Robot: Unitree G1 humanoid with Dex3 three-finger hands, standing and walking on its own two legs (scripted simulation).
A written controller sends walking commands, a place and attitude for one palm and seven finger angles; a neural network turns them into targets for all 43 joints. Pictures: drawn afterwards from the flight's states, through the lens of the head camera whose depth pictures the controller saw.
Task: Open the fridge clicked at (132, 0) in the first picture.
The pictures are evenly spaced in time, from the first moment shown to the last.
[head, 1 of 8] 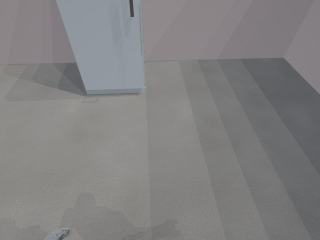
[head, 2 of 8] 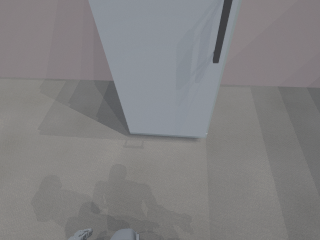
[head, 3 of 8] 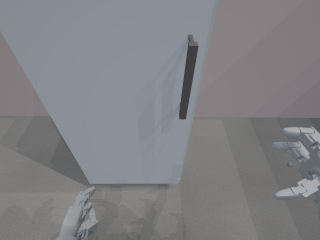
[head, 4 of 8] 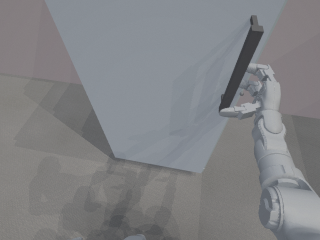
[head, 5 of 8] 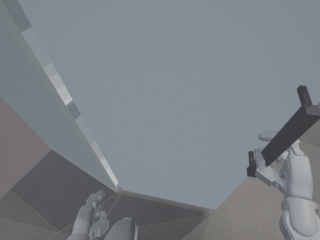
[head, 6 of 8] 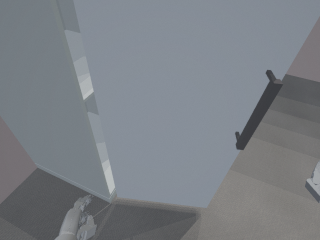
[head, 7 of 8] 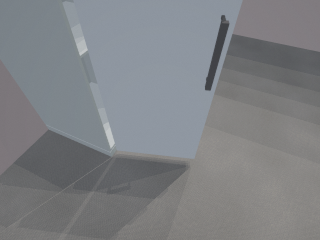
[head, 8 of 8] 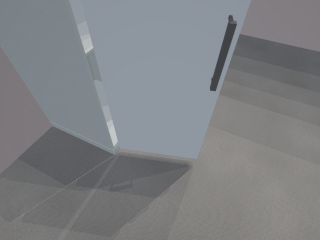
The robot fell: no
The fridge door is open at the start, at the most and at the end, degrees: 0 83 73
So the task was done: yes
